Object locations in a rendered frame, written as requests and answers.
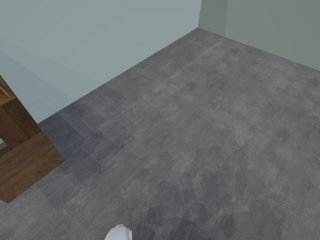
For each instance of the left robot thigh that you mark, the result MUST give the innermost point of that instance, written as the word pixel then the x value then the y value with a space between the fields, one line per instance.
pixel 119 233

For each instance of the drawer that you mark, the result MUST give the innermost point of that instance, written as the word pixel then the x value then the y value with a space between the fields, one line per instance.
pixel 16 125

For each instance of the cabinet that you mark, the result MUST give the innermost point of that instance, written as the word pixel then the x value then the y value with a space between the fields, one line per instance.
pixel 26 164

